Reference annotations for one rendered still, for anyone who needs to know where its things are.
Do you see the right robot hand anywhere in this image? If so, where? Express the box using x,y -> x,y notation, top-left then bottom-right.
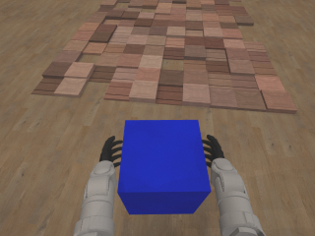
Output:
202,135 -> 224,168

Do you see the left robot forearm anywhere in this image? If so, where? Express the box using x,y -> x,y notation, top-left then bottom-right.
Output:
73,160 -> 117,236

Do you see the left robot hand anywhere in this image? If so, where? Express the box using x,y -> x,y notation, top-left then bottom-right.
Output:
99,136 -> 123,167

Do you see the carton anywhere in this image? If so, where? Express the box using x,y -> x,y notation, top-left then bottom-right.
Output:
117,120 -> 212,215

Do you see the right robot forearm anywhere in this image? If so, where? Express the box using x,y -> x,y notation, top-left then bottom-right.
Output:
210,157 -> 266,236

